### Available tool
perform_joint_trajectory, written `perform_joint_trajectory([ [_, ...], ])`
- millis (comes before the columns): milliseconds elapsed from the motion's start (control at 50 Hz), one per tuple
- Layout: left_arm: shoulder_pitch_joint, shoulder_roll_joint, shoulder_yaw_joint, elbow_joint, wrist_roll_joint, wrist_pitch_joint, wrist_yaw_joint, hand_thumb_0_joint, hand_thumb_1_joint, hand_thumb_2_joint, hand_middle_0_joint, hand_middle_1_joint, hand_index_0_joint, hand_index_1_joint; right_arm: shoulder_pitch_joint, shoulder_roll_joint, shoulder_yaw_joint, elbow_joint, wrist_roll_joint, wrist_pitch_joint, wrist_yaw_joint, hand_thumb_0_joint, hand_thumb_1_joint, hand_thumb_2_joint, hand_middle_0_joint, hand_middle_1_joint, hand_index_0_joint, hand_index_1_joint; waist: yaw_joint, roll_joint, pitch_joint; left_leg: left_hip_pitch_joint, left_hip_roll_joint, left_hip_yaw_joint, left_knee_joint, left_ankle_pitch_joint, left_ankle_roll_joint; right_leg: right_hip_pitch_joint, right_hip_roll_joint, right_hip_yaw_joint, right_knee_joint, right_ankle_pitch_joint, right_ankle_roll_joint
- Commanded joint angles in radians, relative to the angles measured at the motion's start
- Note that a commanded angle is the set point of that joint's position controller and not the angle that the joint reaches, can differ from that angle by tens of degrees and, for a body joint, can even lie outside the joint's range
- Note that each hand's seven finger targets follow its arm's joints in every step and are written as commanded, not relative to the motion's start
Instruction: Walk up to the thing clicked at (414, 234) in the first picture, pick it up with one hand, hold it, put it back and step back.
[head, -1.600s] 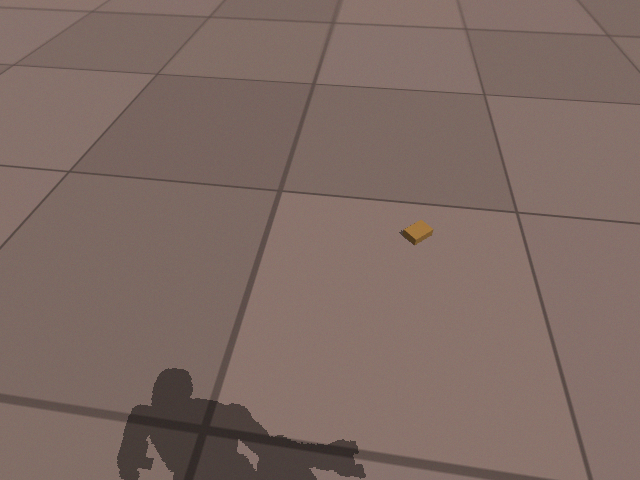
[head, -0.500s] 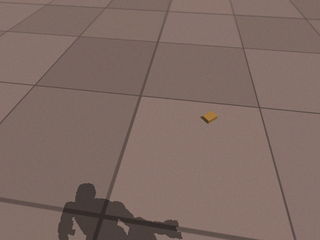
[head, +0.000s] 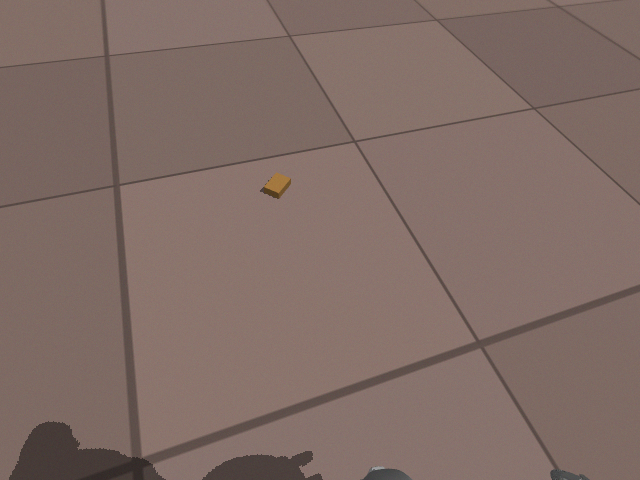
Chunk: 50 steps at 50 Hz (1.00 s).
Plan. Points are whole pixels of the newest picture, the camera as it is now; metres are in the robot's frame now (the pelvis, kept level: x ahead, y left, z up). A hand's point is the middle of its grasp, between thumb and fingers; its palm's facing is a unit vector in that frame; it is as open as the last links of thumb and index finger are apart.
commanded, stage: walk up
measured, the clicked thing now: (277, 185) +1.33 +0.10 -0.76
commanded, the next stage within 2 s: none
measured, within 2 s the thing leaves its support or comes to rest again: neither
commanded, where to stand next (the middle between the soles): +0.07 -0.06 m, yaw -37 degrees
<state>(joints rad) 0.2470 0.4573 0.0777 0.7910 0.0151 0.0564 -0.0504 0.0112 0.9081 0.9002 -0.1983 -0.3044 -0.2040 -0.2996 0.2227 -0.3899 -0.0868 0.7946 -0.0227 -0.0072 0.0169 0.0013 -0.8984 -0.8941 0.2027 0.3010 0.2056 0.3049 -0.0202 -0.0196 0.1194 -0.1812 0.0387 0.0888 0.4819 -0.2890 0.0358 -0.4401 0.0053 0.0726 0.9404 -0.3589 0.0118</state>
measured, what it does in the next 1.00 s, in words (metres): steps on the spot, turning right: right foot, then left foot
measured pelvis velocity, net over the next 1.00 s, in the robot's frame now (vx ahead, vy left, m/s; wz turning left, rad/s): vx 0.01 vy -0.03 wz -0.57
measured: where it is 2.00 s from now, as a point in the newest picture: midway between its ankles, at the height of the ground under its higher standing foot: outside the picture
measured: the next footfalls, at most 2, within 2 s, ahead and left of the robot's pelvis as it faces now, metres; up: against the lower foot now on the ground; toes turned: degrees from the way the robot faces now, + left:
right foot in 0.18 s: +0.03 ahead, -0.14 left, +0.00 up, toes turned -9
left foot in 0.50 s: +0.16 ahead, +0.08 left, +0.00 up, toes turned -20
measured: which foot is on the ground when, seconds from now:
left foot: down 0.00-0.20, up 0.22-0.48, down 0.50-0.82, up 0.84-1.00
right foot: up 0.00-0.16, down 0.18-0.52, up 0.54-0.78, down 0.80-1.00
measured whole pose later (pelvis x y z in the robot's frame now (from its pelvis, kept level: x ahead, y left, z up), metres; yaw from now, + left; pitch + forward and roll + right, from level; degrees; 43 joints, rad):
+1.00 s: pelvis +0.01 -0.03 -0.03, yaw -33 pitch -2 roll +0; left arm 0.32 0.39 0.04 0.84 0.02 -0.01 -0.01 0.01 0.90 0.90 -0.20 -0.31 -0.21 -0.30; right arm 0.21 -0.44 -0.05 0.81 -0.01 0.01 -0.01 0.00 -0.90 -0.89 0.20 0.30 0.20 0.30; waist 0.02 0.04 0.11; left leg -0.43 0.05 0.00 0.94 -0.51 0.01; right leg -0.35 0.04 0.08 0.75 -0.37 -0.01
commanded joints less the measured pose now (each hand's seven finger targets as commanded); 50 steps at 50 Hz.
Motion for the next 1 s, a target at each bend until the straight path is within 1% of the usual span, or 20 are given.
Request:
perform_joint_trajectory([
  [0, -0.089, 0.102, 0.026, -0.143, 0.007, -0.037, 0.001, 0.000, 0.900, 0.900, -0.200, -0.300, -0.200, -0.300, 0.093, -0.276, -0.083, -0.101, -0.001, -0.026, -0.005, 0.000, -0.900, -0.900, 0.200, 0.300, 0.200, 0.300, -0.076, 0.193, -0.101, 0.167, 0.266, -0.153, -0.096, 0.416, 0.108, -0.074, -0.014, -0.083, -0.135, -0.042, -0.008],
  [100, -0.020, 0.091, 0.032, -0.118, 0.008, -0.053, 0.014, 0.000, 0.900, 0.900, -0.200, -0.300, -0.200, -0.300, 0.082, -0.279, -0.077, -0.129, 0.005, -0.007, 0.002, 0.000, -0.900, -0.900, 0.200, 0.300, 0.200, 0.300, -0.042, 0.210, -0.132, 0.056, 0.264, -0.089, 0.023, 0.386, 0.108, 0.133, 0.038, -0.147, -0.334, -0.025, -0.041],
  [140, 0.096, 0.126, 0.056, -0.081, 0.015, -0.068, 0.025, 0.000, 0.900, 0.900, -0.200, -0.300, -0.200, -0.300, 0.051, -0.258, -0.064, -0.149, 0.019, -0.003, 0.005, 0.000, -0.900, -0.900, 0.200, 0.300, 0.200, 0.300, 0.046, 0.110, -0.186, -0.060, 0.229, -0.014, 0.241, 0.387, 0.076, 0.379, 0.029, -0.107, -0.538, 0.050, -0.091],
  [180, 0.125, 0.286, 0.098, -0.110, 0.018, -0.092, 0.043, 0.000, 0.900, 0.900, -0.200, -0.300, -0.200, -0.300, 0.047, -0.156, -0.019, -0.188, 0.031, -0.005, 0.006, 0.000, -0.900, -0.900, 0.200, 0.300, 0.200, 0.300, 0.085, -0.282, -0.166, -0.543, -0.043, 0.010, 0.614, -0.264, -0.043, 0.586, -0.316, 0.560, -0.620, 0.146, -0.278],
  [200, 0.099, 0.276, 0.099, -0.122, 0.005, -0.084, 0.044, 0.000, 0.900, 0.900, -0.200, -0.300, -0.200, -0.300, 0.028, -0.222, -0.036, -0.174, 0.022, -0.003, -0.010, 0.000, -0.900, -0.900, 0.200, 0.300, 0.200, 0.300, 0.092, -0.203, -0.151, -0.484, 0.044, -0.121, 0.688, -0.337, -0.050, 0.467, -0.379, 0.567, -0.585, 0.233, -0.371],
  [280, -0.006, 0.178, 0.063, -0.143, -0.007, -0.073, 0.057, 0.000, 0.900, 0.900, -0.200, -0.300, -0.200, -0.300, 0.096, -0.226, -0.032, -0.093, 0.015, -0.017, -0.009, 0.000, -0.900, -0.900, 0.200, 0.300, 0.200, 0.300, 0.019, -0.132, -0.080, -0.349, 0.036, -0.093, 0.533, -0.169, -0.046, 0.275, -0.142, 0.215, -0.518, 0.331, -0.222],
  [380, -0.014, 0.186, 0.062, -0.181, 0.009, -0.062, 0.054, 0.000, 0.900, 0.900, -0.200, -0.300, -0.200, -0.300, 0.115, -0.196, -0.032, -0.081, 0.010, -0.029, -0.026, 0.000, -0.900, -0.900, 0.200, 0.300, 0.200, 0.300, 0.024, -0.164, -0.106, -0.189, -0.013, -0.062, 0.355, -0.120, -0.031, 0.136, -0.132, 0.231, -0.414, 0.552, -0.232],
  [440, -0.076, 0.170, 0.053, -0.206, -0.006, -0.044, 0.053, 0.000, 0.900, 0.900, -0.200, -0.300, -0.200, -0.300, 0.211, -0.186, -0.044, -0.053, 0.009, -0.041, -0.041, 0.000, -0.900, -0.900, 0.200, 0.300, 0.200, 0.300, -0.048, -0.124, -0.133, 0.027, -0.053, -0.037, 0.139, 0.087, -0.010, -0.008, -0.084, 0.222, -0.270, 0.448, -0.171],
  [460, -0.068, 0.119, 0.040, -0.219, -0.016, -0.041, 0.056, 0.000, 0.900, 0.900, -0.200, -0.300, -0.200, -0.300, 0.227, -0.223, -0.054, -0.056, -0.005, -0.048, -0.046, 0.000, -0.900, -0.900, 0.200, 0.300, 0.200, 0.300, -0.056, -0.018, -0.136, 0.064, 0.015, -0.148, 0.028, 0.113, 0.006, -0.051, -0.017, 0.203, -0.177, 0.308, -0.111],
  [480, -0.035, 0.066, 0.023, -0.218, -0.021, -0.035, 0.059, 0.000, 0.900, 0.900, -0.200, -0.300, -0.200, -0.300, 0.208, -0.305, -0.072, -0.073, -0.020, -0.053, -0.050, 0.000, -0.900, -0.900, 0.200, 0.300, 0.200, 0.300, -0.047, 0.201, -0.131, 0.088, 0.268, -0.480, -0.099, 0.111, 0.070, -0.165, 0.125, 0.113, 0.039, -0.028, -0.047],
  [500, 0.036, 0.139, 0.037, -0.188, -0.003, -0.024, 0.072, 0.000, 0.900, 0.900, -0.200, -0.300, -0.200, -0.300, 0.147, -0.362, -0.083, -0.097, 0.005, -0.051, -0.047, 0.000, -0.900, -0.900, 0.200, 0.300, 0.200, 0.300, -0.011, 0.206, -0.148, -0.022, 0.448, -0.635, -0.174, 0.026, 0.190, -0.113, 0.110, 0.076, 0.221, -0.245, -0.028],
  [520, 0.043, 0.184, 0.045, -0.163, 0.003, -0.024, 0.074, 0.000, 0.900, 0.900, -0.200, -0.300, -0.200, -0.300, 0.103, -0.368, -0.088, -0.104, 0.011, -0.051, -0.044, 0.000, -0.900, -0.900, 0.200, 0.300, 0.200, 0.300, -0.004, 0.169, -0.119, -0.080, 0.463, -0.671, -0.185, -0.028, 0.248, -0.101, 0.082, 0.095, 0.308, -0.243, -0.029],
  [580, 0.044, 0.180, 0.069, -0.106, -0.005, -0.027, 0.044, 0.000, 0.900, 0.900, -0.200, -0.300, -0.200, -0.300, 0.049, -0.298, -0.064, -0.107, -0.001, -0.054, -0.048, 0.000, -0.900, -0.900, 0.200, 0.300, 0.200, 0.300, 0.011, 0.180, -0.029, -0.170, 0.280, -0.369, -0.153, -0.103, 0.157, -0.104, 0.035, 0.091, 0.316, -0.095, -0.031],
  [680, 0.035, 0.137, 0.059, -0.093, 0.000, -0.041, 0.008, 0.000, 0.900, 0.900, -0.200, -0.300, -0.200, -0.300, 0.085, -0.316, -0.063, -0.116, -0.024, -0.048, -0.031, 0.000, -0.900, -0.900, 0.200, 0.300, 0.200, 0.300, -0.016, 0.218, -0.119, -0.061, 0.264, -0.222, -0.058, -0.077, 0.173, -0.009, -0.008, -0.039, -0.061, -0.189, -0.010],
  [760, 0.165, 0.121, 0.060, -0.010, 0.006, -0.064, 0.035, 0.000, 0.900, 0.900, -0.200, -0.300, -0.200, -0.300, 0.026, -0.281, -0.046, -0.132, -0.006, -0.016, -0.019, 0.000, -0.900, -0.900, 0.200, 0.300, 0.200, 0.300, 0.053, 0.183, -0.155, -0.182, 0.230, -0.122, 0.179, 0.067, 0.118, 0.247, 0.053, -0.130, -0.380, 0.008, -0.034],
  [780, 0.165, 0.160, 0.071, -0.009, 0.014, -0.076, 0.046, 0.000, 0.900, 0.900, -0.200, -0.300, -0.200, -0.300, 0.047, -0.224, -0.026, -0.135, 0.000, -0.009, -0.019, 0.000, -0.900, -0.900, 0.200, 0.300, 0.200, 0.300, 0.058, 0.061, -0.144, -0.259, 0.177, -0.071, 0.327, 0.039, 0.071, 0.299, 0.017, -0.018, -0.470, 0.001, -0.055],
  [800, 0.127, 0.265, 0.090, -0.043, 0.029, -0.087, 0.056, 0.000, 0.900, 0.900, -0.200, -0.300, -0.200, -0.300, 0.013, -0.146, -0.001, -0.168, 0.015, -0.005, -0.019, 0.000, -0.900, -0.900, 0.200, 0.300, 0.200, 0.300, 0.060, -0.237, -0.082, -0.478, 0.026, -0.005, 0.527, -0.166, -0.020, 0.253, -0.234, 0.478, -0.583, -0.007, -0.158],
  [820, 0.071, 0.322, 0.086, -0.065, 0.027, -0.087, 0.058, 0.000, 0.900, 0.900, -0.200, -0.300, -0.200, -0.300, -0.059, -0.218, -0.022, -0.160, 0.014, 0.003, -0.041, 0.000, -0.900, -0.900, 0.200, 0.300, 0.200, 0.300, 0.064, -0.205, -0.034, -0.389, 0.039, -0.121, 0.598, -0.344, -0.026, 0.048, -0.354, 0.626, -0.600, 0.046, -0.296],
  [880, 0.024, 0.218, 0.051, -0.051, 0.011, -0.100, 0.069, 0.000, 0.900, 0.900, -0.200, -0.300, -0.200, -0.300, 0.015, -0.216, -0.016, -0.079, 0.028, -0.006, -0.034, 0.000, -0.900, -0.900, 0.200, 0.300, 0.200, 0.300, 0.011, -0.114, -0.071, -0.389, 0.057, -0.138, 0.541, -0.249, -0.014, 0.199, -0.217, 0.367, -0.445, 0.303, -0.236],
  [980, 0.052, 0.199, 0.033, -0.039, 0.003, -0.103, 0.076, 0.000, 0.900, 0.900, -0.200, -0.300, -0.200, -0.300, 0.021, -0.198, -0.006, -0.042, 0.017, -0.020, -0.029, 0.000, -0.900, -0.900, 0.200, 0.300, 0.200, 0.300, 0.023, -0.160, -0.142, -0.201, 0.005, -0.078, 0.291, -0.186, -0.014, 0.186, -0.172, 0.274, -0.341, 0.583, -0.220],
])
